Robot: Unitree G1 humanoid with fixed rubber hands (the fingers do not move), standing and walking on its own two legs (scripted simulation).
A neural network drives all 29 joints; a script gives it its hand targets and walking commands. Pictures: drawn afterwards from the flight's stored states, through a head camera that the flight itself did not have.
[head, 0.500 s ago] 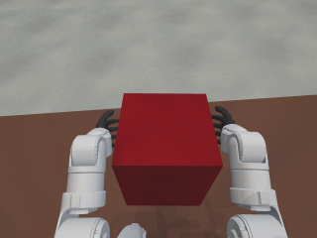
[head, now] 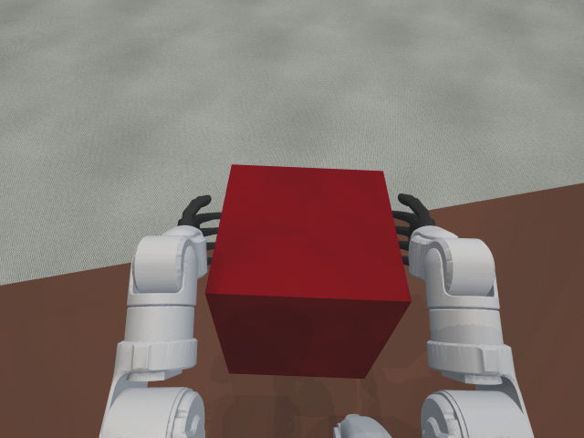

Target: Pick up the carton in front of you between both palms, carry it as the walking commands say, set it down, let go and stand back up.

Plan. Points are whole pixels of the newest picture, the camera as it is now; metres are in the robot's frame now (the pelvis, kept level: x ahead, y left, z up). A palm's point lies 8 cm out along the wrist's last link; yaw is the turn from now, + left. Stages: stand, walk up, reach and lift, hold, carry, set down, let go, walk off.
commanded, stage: carry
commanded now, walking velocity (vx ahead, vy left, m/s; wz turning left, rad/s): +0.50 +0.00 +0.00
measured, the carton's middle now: (301, 277) +0.34 -0.02 +0.01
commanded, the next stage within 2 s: none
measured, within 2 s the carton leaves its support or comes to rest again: neither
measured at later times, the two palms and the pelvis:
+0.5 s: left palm (213, 133) +0.62 +0.13 +0.06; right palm (369, 118) +0.65 -0.17 +0.06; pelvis +0.29 -0.05 -0.03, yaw +2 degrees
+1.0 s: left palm (220, 59) +0.95 +0.14 +0.03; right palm (341, 59) +0.93 -0.16 +0.03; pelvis +0.59 +0.00 -0.06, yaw +0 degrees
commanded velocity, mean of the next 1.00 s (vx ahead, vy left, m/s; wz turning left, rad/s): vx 0.50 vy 0.00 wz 0.00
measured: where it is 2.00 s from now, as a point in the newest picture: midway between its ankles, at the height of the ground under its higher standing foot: (281, 218)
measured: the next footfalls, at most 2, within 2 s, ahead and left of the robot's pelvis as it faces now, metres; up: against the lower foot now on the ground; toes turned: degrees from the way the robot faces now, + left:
right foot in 0.32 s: +0.35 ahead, -0.09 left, -0.03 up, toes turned -2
left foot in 0.84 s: +0.67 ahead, +0.04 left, -0.06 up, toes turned +4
